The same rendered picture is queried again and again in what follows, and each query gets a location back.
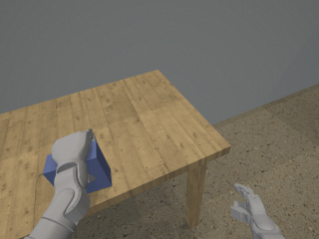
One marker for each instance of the robot left forearm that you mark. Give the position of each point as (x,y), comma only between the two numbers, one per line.
(69,205)

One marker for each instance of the sponge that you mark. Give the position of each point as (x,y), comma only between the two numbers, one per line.
(96,165)

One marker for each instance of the robot left hand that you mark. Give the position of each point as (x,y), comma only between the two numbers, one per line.
(76,145)

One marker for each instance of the robot right forearm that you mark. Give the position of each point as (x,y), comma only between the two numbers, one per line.
(263,227)

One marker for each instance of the table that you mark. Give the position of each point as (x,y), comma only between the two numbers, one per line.
(146,129)

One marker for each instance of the robot right hand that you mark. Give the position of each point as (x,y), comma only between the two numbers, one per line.
(254,205)

